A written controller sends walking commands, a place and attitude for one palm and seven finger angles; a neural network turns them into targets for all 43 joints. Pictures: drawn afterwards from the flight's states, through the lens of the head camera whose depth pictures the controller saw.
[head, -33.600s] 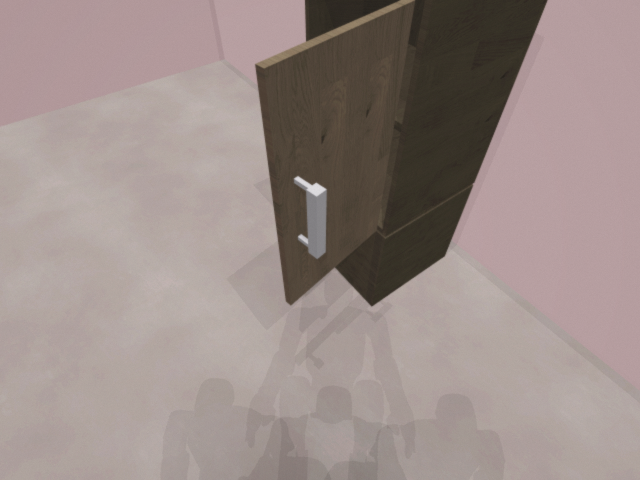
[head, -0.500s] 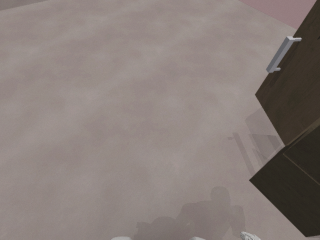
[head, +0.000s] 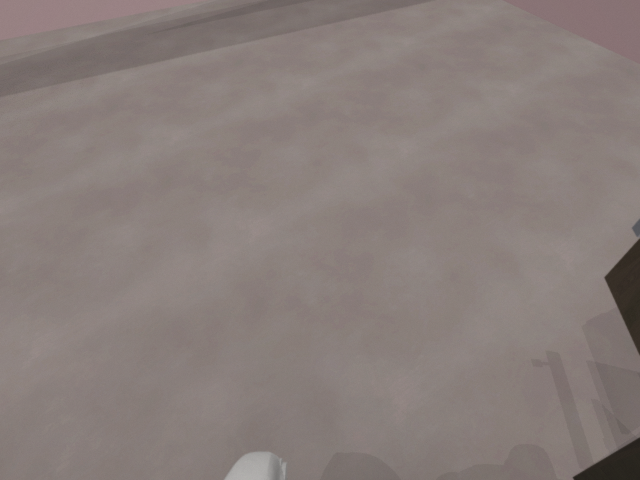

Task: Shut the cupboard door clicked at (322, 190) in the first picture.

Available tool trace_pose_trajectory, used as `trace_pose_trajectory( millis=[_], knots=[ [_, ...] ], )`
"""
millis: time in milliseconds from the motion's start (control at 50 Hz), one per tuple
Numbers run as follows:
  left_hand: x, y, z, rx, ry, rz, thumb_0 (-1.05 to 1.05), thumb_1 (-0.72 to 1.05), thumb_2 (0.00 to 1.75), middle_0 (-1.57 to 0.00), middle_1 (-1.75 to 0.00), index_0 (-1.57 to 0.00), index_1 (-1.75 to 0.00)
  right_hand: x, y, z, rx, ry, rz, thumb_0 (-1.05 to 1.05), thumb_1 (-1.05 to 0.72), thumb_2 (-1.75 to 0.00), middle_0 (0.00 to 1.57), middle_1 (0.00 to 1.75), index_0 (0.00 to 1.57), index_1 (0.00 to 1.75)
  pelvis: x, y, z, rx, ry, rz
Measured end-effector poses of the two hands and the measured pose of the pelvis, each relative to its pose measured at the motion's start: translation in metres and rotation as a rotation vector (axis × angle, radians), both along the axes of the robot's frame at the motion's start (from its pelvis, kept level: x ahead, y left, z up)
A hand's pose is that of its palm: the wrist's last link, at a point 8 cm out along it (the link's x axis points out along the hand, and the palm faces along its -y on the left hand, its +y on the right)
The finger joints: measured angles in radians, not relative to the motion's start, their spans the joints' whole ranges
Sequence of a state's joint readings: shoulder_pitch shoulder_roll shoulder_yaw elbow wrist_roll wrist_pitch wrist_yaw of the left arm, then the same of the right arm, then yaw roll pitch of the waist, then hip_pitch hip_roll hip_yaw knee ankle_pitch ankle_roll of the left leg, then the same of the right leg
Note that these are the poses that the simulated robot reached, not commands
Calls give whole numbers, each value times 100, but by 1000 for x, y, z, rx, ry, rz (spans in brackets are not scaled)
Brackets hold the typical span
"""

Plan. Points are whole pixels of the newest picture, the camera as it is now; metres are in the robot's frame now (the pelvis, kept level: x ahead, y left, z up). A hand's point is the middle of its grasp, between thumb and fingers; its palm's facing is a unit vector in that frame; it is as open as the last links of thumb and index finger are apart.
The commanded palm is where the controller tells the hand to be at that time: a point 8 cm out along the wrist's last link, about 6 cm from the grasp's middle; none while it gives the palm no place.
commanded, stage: walk to a spot facing it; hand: left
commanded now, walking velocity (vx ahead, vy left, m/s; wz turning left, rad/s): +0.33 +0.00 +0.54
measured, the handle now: out of the picture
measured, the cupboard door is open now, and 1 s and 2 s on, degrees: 62 62 62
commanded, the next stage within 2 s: turn to face it in 0.88 s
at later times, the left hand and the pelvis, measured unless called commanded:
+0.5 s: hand out of the picture +0.13 +0.27 -0.19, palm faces +0.29 -0.94 -0.19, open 7.4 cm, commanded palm none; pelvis +0.17 +0.08 -0.01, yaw +14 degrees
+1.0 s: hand (200, 286) +0.49 +0.27 -0.18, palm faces +0.19 -0.97 -0.17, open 7.4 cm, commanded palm none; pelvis +0.41 +0.08 -0.02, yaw +15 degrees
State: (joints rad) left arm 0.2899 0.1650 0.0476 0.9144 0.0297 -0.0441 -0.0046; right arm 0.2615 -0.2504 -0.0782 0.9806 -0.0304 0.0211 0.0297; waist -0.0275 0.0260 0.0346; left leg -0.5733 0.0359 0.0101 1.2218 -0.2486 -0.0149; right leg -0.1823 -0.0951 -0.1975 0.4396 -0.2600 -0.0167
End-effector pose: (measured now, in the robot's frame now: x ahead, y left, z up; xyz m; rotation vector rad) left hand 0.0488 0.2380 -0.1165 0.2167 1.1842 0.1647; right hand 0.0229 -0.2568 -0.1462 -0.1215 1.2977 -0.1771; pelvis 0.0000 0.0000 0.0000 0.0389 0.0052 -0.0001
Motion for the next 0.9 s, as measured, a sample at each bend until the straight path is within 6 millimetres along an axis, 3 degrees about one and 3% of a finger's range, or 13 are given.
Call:
trace_pose_trajectory(
  millis=[80,160,280,360,400,480,600,760,900],
  knots=[
    [-23,-15,-9,-45,79,97,1,91,89,-20,-30,-20,-30,63,2,8,-5,-38,84,1,-91,-90,20,30,19,30,25,-3,2,-11,2,64],
    [-47,-25,-20,-91,169,200,1,91,89,-20,-30,-20,-30,133,20,10,-4,-70,193,1,-91,-90,20,30,19,30,50,2,-1,-29,0,123],
    [-72,-22,-35,-149,323,331,1,91,89,-20,-30,-20,-30,247,78,10,3,-173,361,1,-91,-90,20,30,19,30,97,26,-15,-44,-3,182],
    [-62,3,-52,-172,394,368,1,90,89,-20,-30,-20,-30,304,116,4,-10,-287,407,1,-91,-90,20,30,20,30,130,56,-34,-58,-12,211],
    [-37,25,-55,-151,367,364,1,90,89,-20,-30,-20,-30,311,125,5,-20,-288,404,1,-91,-90,20,30,20,30,141,65,-32,-54,-27,217],
    [44,69,-48,-97,194,334,2,91,89,-20,-30,-20,-30,299,132,12,-40,-200,384,0,-91,-90,20,30,20,30,164,77,-18,-58,-36,234],
    [162,107,-25,-71,-25,284,1,91,89,-19,-29,-20,-30,275,118,22,-86,-55,294,0,-94,-90,20,30,20,30,207,92,-2,-60,-31,258],
    [278,114,-17,-80,-96,215,1,91,89,-19,-29,-20,-30,247,118,18,-68,158,185,0,-92,-90,20,30,20,30,277,99,0,-39,-15,251],
    [378,96,-27,-89,-84,136,1,91,89,-19,-30,-20,-30,252,127,6,-11,336,114,1,-91,-90,20,30,20,30,352,93,-14,-24,1,238]
  ],
)
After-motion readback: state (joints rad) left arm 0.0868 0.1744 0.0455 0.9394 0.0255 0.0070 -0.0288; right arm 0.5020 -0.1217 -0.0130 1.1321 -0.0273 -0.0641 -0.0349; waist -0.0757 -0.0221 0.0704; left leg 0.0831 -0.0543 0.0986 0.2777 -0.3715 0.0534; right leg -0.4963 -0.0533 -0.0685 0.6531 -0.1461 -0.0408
